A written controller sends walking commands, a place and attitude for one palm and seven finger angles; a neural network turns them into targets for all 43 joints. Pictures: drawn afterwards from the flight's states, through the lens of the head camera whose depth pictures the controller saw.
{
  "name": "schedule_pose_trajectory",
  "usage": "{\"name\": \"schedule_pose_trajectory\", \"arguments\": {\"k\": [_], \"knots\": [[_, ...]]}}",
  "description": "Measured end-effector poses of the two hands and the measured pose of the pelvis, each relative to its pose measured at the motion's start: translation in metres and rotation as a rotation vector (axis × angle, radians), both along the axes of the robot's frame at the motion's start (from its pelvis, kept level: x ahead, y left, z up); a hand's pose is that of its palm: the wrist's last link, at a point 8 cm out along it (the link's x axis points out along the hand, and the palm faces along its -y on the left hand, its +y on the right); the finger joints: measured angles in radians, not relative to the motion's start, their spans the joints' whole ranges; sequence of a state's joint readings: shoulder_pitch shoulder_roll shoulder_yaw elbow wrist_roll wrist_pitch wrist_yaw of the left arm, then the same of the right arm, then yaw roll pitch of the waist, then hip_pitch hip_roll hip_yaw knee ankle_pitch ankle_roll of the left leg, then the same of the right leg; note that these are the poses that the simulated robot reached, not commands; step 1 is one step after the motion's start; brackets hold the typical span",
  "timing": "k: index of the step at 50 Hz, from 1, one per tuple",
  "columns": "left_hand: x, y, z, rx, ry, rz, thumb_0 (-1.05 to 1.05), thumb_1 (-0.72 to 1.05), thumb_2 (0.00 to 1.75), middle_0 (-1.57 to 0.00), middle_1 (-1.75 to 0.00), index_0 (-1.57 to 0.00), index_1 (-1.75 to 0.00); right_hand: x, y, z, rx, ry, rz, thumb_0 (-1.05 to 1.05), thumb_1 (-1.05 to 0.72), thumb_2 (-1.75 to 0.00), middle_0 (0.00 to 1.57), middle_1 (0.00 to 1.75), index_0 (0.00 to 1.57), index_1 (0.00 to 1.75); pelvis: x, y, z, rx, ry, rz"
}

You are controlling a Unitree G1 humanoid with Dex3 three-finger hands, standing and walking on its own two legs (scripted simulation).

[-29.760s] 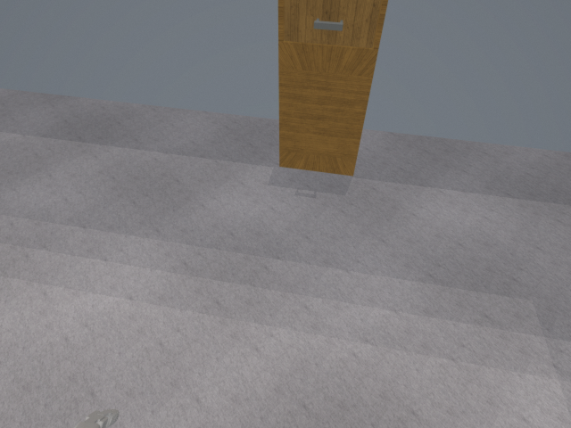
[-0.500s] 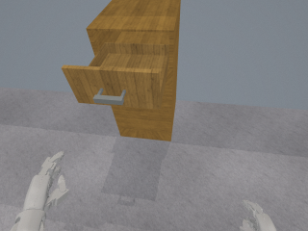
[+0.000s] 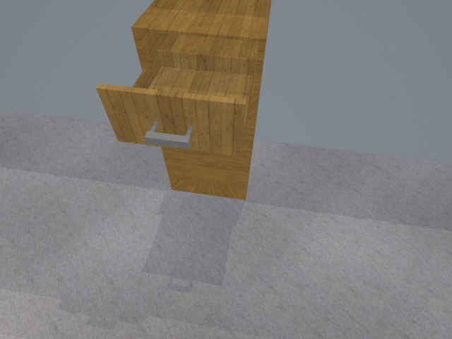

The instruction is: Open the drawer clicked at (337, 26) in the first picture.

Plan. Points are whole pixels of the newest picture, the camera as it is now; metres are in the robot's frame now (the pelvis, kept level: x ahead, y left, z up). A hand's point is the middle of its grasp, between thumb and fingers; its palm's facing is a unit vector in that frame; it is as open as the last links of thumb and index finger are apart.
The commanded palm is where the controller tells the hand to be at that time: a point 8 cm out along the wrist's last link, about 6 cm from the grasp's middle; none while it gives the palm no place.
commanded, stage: let the arm hang, fingers relaxed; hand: left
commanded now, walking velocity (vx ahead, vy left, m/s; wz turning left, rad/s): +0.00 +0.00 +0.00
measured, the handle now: (170, 133) +0.57 +0.19 -0.01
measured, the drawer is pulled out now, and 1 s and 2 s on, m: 0.30 0.30 0.30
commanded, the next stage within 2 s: look to check the result in 0.48 s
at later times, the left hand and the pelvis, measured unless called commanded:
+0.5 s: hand out of the picture +0.00 +0.14 -0.18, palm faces +0.01 -0.98 -0.18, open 7.3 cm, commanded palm none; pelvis +0.01 -0.02 +0.00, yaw -1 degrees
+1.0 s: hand out of the picture -0.01 +0.12 -0.18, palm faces +0.03 -0.98 -0.18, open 7.4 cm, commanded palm none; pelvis +0.02 -0.04 +0.00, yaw -1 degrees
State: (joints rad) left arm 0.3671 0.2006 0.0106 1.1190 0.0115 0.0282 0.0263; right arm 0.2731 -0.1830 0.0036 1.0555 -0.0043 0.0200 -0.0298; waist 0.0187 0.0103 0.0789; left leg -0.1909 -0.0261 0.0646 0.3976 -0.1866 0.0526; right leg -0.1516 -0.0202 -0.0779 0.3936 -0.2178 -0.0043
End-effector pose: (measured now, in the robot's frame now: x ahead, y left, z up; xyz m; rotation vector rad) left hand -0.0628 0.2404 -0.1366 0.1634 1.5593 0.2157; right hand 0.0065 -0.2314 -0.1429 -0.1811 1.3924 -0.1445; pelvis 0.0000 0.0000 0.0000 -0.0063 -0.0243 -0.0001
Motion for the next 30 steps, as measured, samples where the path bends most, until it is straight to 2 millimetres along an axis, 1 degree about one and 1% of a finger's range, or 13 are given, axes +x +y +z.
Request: {"name": "schedule_pose_trajectory", "arguments": {"k": [3, 8, 13, 17, 22, 30], "knots": [[0.008, -0.001, 0.000, 0.003, -0.013, -0.014, 0.01, 0.92, 0.90, -0.20, -0.29, -0.19, -0.30, -0.008, 0.010, -0.004, 0.029, 0.012, -0.019, 0.00, -0.91, -0.90, 0.20, 0.30, 0.20, 0.30, 0.000, 0.000, 0.000, 0.004, -0.004, -0.007], [0.030, -0.011, -0.002, -0.010, -0.065, -0.037, 0.01, 0.91, 0.90, -0.20, -0.29, -0.19, -0.30, -0.021, 0.020, -0.008, 0.063, 0.039, -0.048, 0.01, -0.91, -0.90, 0.20, 0.30, 0.20, 0.30, 0.002, -0.002, 0.001, 0.008, -0.007, -0.015], [0.052, -0.026, -0.007, -0.037, -0.118, -0.056, 0.01, 0.91, 0.90, -0.20, -0.29, -0.19, -0.30, -0.033, 0.025, -0.008, 0.079, 0.060, -0.075, 0.00, -0.91, -0.90, 0.20, 0.30, 0.20, 0.30, 0.004, -0.007, 0.000, 0.009, -0.009, -0.021], [0.065, -0.039, -0.009, -0.059, -0.144, -0.063, 0.01, 0.91, 0.90, -0.20, -0.29, -0.19, -0.30, -0.039, 0.025, -0.008, 0.082, 0.073, -0.092, 0.00, -0.91, -0.90, 0.20, 0.30, 0.20, 0.30, 0.005, -0.010, 0.000, 0.010, -0.010, -0.023], [0.065, -0.044, -0.011, -0.060, -0.134, -0.058, 0.01, 0.92, 0.90, -0.20, -0.29, -0.20, -0.30, -0.044, 0.021, -0.007, 0.079, 0.088, -0.102, 0.00, -0.91, -0.90, 0.20, 0.30, 0.20, 0.30, 0.006, -0.015, 0.000, 0.009, -0.008, -0.023], [0.052, -0.051, -0.009, -0.053, -0.097, -0.033, 0.01, 0.92, 0.90, -0.20, -0.29, -0.20, -0.30, -0.040, 0.014, -0.008, 0.079, 0.095, -0.098, 0.00, -0.91, -0.90, 0.20, 0.30, 0.20, 0.30, 0.009, -0.022, 0.000, 0.009, -0.004, -0.020]]}}
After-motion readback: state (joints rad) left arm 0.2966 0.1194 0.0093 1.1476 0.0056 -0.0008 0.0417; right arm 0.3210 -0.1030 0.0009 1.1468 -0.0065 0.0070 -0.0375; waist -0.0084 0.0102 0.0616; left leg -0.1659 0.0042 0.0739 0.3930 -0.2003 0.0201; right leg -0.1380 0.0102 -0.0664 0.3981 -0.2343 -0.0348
